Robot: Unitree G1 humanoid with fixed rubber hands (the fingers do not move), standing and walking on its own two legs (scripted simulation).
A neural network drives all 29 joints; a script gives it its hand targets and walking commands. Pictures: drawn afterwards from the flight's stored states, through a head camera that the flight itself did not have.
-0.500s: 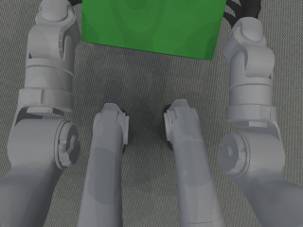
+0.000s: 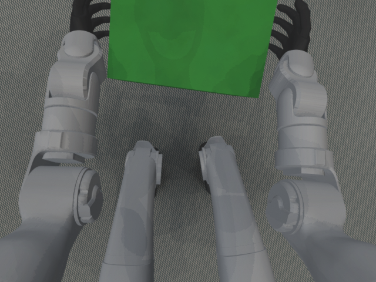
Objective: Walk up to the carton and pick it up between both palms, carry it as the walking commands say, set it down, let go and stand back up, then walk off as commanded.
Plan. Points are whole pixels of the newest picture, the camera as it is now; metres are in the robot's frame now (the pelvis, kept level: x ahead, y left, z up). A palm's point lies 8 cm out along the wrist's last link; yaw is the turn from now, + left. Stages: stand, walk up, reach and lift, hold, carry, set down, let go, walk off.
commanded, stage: reach and lift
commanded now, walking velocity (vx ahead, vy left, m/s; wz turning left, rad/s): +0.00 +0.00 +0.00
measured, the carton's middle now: (188, 43) +0.53 -0.03 -0.17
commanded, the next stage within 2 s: none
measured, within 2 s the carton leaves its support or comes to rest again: neither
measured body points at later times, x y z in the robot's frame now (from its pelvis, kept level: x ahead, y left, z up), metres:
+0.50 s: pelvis +0.01 +0.00 +0.06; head +0.28 +0.00 +0.41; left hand +0.51 +0.14 -0.03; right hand +0.46 -0.20 -0.02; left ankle +0.15 +0.11 -0.55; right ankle +0.16 -0.14 -0.55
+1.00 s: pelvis +0.09 +0.00 +0.14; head +0.21 +0.01 +0.57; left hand +0.50 +0.15 +0.09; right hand +0.45 -0.20 +0.10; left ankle +0.15 +0.11 -0.55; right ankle +0.15 -0.14 -0.55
